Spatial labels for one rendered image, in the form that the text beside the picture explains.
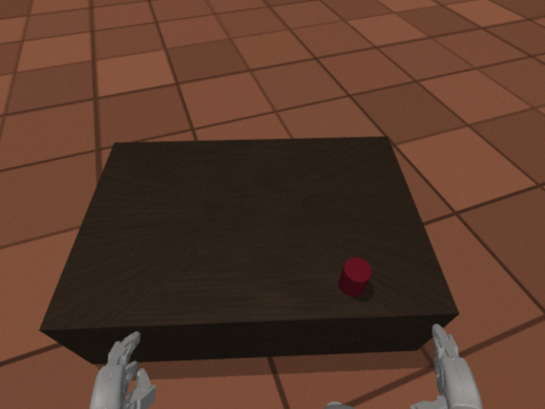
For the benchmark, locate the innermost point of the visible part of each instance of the right robot hand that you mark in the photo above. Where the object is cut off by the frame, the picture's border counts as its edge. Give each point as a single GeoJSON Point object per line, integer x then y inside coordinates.
{"type": "Point", "coordinates": [455, 380]}

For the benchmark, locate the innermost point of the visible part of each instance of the left robot hand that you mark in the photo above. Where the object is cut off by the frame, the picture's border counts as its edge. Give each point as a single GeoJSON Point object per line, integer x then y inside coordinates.
{"type": "Point", "coordinates": [112, 380]}

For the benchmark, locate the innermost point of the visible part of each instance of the can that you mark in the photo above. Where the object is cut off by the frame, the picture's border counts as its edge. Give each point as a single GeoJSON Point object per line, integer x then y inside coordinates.
{"type": "Point", "coordinates": [354, 276]}

